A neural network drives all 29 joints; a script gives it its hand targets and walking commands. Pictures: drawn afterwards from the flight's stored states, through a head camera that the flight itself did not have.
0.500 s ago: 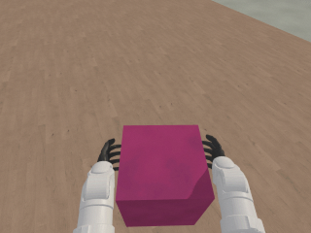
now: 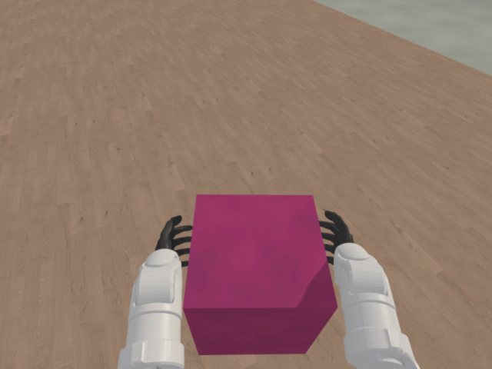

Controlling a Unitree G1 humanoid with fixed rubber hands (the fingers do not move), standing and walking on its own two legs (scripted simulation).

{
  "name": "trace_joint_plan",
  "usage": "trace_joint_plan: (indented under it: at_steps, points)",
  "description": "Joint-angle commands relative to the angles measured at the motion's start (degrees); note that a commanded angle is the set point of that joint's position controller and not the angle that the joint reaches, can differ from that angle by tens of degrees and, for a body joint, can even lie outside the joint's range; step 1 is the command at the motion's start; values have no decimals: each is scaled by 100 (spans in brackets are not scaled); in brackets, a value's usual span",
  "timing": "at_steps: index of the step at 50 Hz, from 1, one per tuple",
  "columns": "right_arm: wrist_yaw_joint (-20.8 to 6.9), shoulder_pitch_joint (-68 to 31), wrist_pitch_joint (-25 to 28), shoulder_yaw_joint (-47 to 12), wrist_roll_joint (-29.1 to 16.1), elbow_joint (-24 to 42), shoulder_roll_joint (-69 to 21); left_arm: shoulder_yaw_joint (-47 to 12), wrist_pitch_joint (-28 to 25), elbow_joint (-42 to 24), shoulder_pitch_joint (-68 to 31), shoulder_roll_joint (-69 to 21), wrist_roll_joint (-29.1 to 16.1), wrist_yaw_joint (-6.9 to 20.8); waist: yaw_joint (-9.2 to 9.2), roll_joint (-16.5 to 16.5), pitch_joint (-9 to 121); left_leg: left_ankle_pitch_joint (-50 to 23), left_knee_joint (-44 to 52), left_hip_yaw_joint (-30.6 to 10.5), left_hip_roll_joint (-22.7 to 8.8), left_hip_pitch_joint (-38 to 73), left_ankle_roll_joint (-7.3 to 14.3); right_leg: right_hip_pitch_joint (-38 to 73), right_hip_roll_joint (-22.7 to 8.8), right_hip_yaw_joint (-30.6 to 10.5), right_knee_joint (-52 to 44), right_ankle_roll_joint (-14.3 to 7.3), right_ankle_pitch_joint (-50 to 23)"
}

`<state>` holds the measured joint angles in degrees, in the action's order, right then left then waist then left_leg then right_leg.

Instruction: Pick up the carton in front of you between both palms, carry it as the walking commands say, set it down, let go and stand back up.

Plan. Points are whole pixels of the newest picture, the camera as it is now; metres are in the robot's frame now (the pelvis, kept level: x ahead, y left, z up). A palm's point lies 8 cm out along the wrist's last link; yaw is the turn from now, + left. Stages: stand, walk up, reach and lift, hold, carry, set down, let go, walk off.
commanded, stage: set down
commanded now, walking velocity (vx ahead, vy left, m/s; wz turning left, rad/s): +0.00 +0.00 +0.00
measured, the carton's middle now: (253, 278) +0.30 +0.00 -0.04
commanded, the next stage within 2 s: none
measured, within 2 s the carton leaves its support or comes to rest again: neither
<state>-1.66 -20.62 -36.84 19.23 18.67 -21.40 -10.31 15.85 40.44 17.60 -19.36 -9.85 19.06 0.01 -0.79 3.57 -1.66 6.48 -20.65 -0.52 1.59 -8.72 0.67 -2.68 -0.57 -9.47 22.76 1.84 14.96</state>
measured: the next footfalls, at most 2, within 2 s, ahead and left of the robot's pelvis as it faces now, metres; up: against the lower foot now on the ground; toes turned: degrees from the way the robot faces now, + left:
none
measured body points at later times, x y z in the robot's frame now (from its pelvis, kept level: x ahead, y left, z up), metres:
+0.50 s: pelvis -0.02 -0.03 -0.06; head +0.20 +0.02 +0.33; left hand +0.35 +0.17 -0.17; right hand +0.36 -0.13 -0.15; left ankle +0.06 +0.11 -0.74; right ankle -0.01 -0.16 -0.74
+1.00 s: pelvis -0.06 -0.01 -0.20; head +0.19 +0.05 +0.16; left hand +0.39 +0.19 -0.30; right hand +0.41 -0.12 -0.28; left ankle +0.06 +0.12 -0.74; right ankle -0.01 -0.16 -0.74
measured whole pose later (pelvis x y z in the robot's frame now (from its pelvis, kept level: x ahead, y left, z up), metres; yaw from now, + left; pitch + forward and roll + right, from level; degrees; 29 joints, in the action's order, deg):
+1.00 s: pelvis -0.06 -0.01 -0.20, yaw -2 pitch +44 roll -5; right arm 4.0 -49.8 -13.1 28.5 11.4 -36.9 -6.1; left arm 23.8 16.8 35.3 -49.4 -0.6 15.7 -0.6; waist -1.6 3.9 11.9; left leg 20.6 -82.3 -8.3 4.0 -105.7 -2.7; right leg -97.6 7.3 -5.2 84.9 4.8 32.0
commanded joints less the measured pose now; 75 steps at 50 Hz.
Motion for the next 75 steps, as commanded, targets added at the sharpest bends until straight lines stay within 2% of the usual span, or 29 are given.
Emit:
trace_joint_plan:
  at_steps: [1, 7, 9, 12, 14, 16, 20, 23, 26, 29, 33, 38, 46, 52, 64, 75]
  points:
    - [-1352, -3245, 255, -2613, -1157, -484, -5267, -2650, -412, 382, -3350, -4976, -1293, 1530, -53, -313, 1009, 446, 67, -187, 249, 1860, -145, -1939, 596, 496, -629, -292, 487]
    - [-942, -3631, 808, -1453, -349, -1174, -4849, -1270, -1060, 1386, -3753, -4102, -454, 1489, -106, -158, 810, 333, -578, -101, 341, 929, 34, -2567, 671, 594, -97, -197, 544]
    - [-786, -3466, 1062, -1115, -125, -1272, -4610, -920, -1314, 1582, -3593, -3729, -194, 1449, -135, -179, 888, -22, -830, -74, 373, 521, 57, -2781, 703, 618, 130, -149, 257]
    - [-638, -3039, 1562, -915, 4, -1323, -4377, -752, -1805, 1667, -3263, -3382, 8, 1437, -88, -237, 1328, -784, -1234, -15, 448, -26, 26, -3129, 762, 650, 492, -32, -395]
    - [-584, -2887, 1963, -1053, -64, -1341, -4462, -916, -2210, 1677, -3188, -3390, -45, 1459, -46, -239, 1809, -1282, -1536, 6, 472, -292, 7, -3378, 807, 685, 775, 39, -866]
    - [-526, -3021, 2361, -1432, -258, -1294, -4649, -1266, -2621, 1642, -3410, -3517, -248, 1476, -39, -240, 2496, -1786, -1901, -14, 475, -553, 11, -3612, 858, 698, 1111, 104, -1364]
    - [-367, -3431, 3034, -2522, -778, -1036, -4980, -2037, -3268, 1468, -3764, -3853, -674, 1451, -224, -310, 4325, -2846, -2781, -91, 484, -853, 27, -4199, 925, 633, 1900, 225, -2364]
    - [-274, -3702, 3286, -3078, -1022, -786, -4939, -2529, -3478, 1208, -3990, -3977, -897, 1412, -259, -448, 5612, -3495, -3395, -147, 428, -724, 12, -5071, 983, 714, 2409, 288, -2388]
    - [-224, -3938, 3258, -3473, -1214, -509, -4936, -2784, -3427, 1024, -4128, -4009, -1001, 1367, -289, -457, 6310, -3108, -3760, -31, 459, -1235, -95, -5500, 1046, 833, 2843, 307, -2089]
    - [-295, -4193, 3026, -3483, -1274, -527, -4954, -2714, -3218, 1122, -4258, -4085, -956, 1377, -314, -355, 6232, -2117, -3975, 90, 530, -2075, -151, -5964, 1103, 963, 3163, 326, -1234]
    - [-534, -4627, 2642, -3080, -1187, -906, -4963, -2400, -2841, 1480, -4601, -4252, -794, 1430, -316, -308, 5636, -550, -4162, 177, 568, -3196, -174, -6750, 1142, 1084, 3519, 253, 105]
    - [-750, -5261, 2375, -2535, -1070, -1415, -4883, -2174, -2536, 1833, -5168, -4406, -710, 1391, -257, -474, 5530, 294, -4564, 152, 577, -3761, -201, -7879, 1229, 1230, 4108, 130, 839]
    - [-775, -6002, 2398, -2162, -1214, -1864, -4667, -2217, -2504, 1988, -5951, -4446, -947, 1089, -234, -816, 6258, 383, -5361, 136, 588, -4115, -363, -9161, 1331, 1395, 5126, 59, 1000]
    - [-684, -6413, 2447, -2151, -1390, -2010, -4561, -2228, -2557, 2007, -6371, -4260, -1080, 970, -314, -851, 6632, 286, -5924, 217, 610, -4597, -414, -9585, 1384, 1450, 5717, 84, 961]
    - [-310, -7221, 2577, -2305, -1608, -2096, -4315, -1973, -2708, 2154, -7071, -3616, -1293, 1018, -576, -471, 6926, 4, -7027, 474, 578, -5977, -428, -9846, 1467, 1501, 6682, 200, 820]
    - [-1, -8024, 2621, -2240, -1711, -2298, -3906, -1587, -2766, 2360, -7783, -2860, -1445, 1123, -845, -167, 6765, 143, -7866, 642, 465, -7048, -420, -9949, 1496, 1520, 7486, 241, 888]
